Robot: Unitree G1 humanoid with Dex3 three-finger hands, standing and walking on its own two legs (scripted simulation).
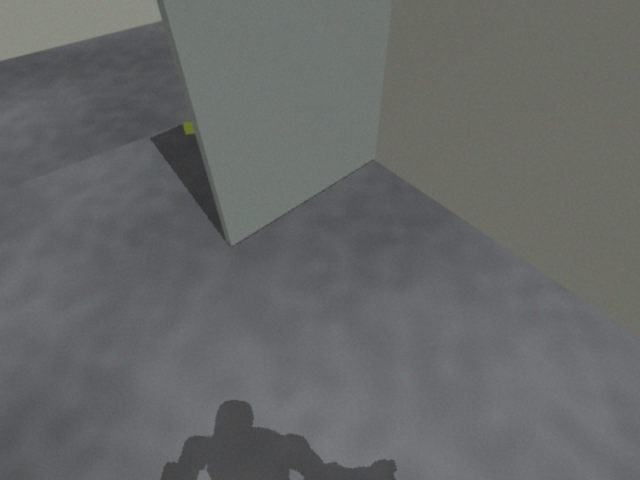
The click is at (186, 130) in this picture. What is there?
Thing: small box
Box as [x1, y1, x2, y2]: [183, 121, 194, 134]
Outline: 191,121 183,123 186,134 194,132
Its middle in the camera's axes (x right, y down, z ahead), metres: -0.76 -0.66 +2.27
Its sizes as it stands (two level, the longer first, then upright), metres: 0.058 0.050 0.050
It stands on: the floor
